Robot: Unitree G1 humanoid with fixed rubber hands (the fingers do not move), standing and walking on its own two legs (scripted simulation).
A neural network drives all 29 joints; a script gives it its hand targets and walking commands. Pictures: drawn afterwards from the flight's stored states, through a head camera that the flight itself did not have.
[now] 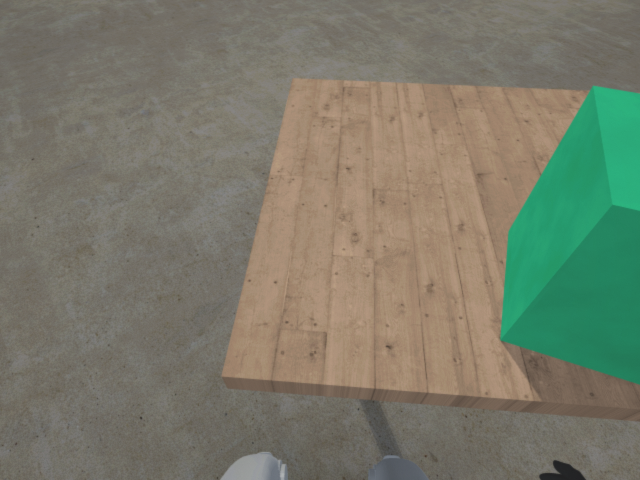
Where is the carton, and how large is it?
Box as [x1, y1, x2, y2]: [500, 86, 639, 384]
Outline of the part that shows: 593,86 508,231 500,339 639,384 639,93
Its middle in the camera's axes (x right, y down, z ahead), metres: +0.37 +0.01 +0.45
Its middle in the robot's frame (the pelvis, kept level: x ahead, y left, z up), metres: +0.37 -0.36 +0.12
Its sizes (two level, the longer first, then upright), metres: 0.210 0.200 0.250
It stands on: a table, 0.71 m high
